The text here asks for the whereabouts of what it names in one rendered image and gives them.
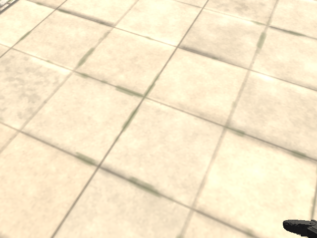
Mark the right robot hand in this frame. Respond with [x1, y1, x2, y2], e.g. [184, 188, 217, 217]
[282, 219, 317, 238]

